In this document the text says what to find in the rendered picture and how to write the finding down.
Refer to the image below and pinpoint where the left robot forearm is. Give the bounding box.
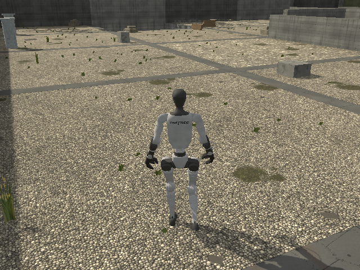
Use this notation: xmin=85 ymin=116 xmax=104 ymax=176
xmin=146 ymin=137 xmax=158 ymax=159

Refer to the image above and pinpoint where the right robot hand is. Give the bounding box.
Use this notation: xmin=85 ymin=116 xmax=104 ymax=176
xmin=201 ymin=153 xmax=214 ymax=164

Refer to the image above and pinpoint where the robot left upper arm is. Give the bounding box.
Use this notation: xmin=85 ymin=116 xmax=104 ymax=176
xmin=152 ymin=113 xmax=168 ymax=145

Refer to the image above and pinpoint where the right robot foot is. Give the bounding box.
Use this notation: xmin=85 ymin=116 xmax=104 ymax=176
xmin=190 ymin=222 xmax=199 ymax=231

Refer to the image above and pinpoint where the right robot forearm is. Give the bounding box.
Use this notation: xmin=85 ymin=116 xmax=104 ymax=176
xmin=202 ymin=135 xmax=213 ymax=155

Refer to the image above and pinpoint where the left robot hand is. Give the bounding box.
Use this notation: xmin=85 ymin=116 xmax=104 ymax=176
xmin=145 ymin=157 xmax=158 ymax=169

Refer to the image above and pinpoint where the robot right upper arm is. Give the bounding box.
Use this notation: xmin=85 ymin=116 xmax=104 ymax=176
xmin=191 ymin=113 xmax=208 ymax=144

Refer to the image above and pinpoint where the robot left shin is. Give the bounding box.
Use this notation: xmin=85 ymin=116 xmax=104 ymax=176
xmin=166 ymin=183 xmax=175 ymax=218

